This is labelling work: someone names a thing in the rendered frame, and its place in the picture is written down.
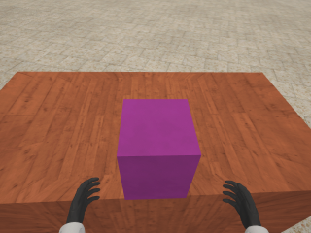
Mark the carton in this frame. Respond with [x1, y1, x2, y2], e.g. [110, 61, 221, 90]
[117, 99, 201, 200]

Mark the pedestal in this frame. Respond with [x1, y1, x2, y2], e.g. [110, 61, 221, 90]
[0, 71, 311, 233]

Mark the left robot hand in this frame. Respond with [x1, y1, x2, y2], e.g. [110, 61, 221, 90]
[66, 177, 101, 224]

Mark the right robot hand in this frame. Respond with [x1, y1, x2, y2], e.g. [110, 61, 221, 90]
[223, 180, 261, 229]

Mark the left robot forearm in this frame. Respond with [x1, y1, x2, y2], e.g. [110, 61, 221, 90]
[59, 222, 86, 233]

